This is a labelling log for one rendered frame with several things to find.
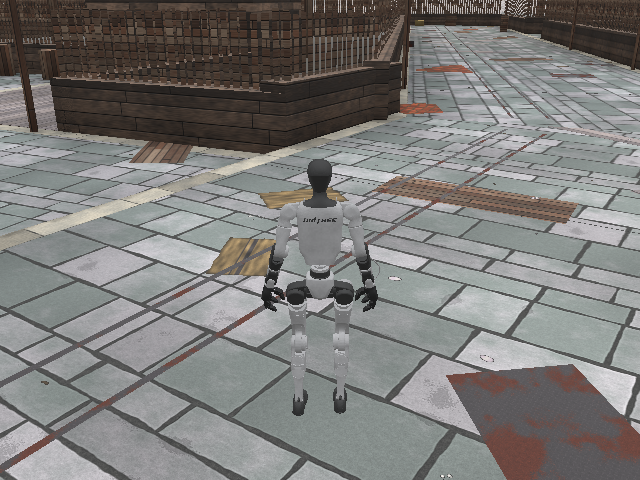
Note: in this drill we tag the robot right foot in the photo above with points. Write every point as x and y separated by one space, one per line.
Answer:
339 405

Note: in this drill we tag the left robot hand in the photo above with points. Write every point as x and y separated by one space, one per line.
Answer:
267 297

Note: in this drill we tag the robot right forearm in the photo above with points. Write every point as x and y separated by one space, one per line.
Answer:
365 269

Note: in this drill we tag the left robot upper arm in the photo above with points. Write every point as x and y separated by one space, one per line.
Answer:
287 213

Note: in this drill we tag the right robot upper arm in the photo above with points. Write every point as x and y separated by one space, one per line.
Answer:
351 212

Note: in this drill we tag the right robot hand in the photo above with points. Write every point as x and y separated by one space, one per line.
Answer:
371 295

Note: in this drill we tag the robot right thigh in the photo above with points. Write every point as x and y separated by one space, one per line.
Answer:
343 301

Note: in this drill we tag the robot left forearm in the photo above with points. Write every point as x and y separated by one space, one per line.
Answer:
273 270

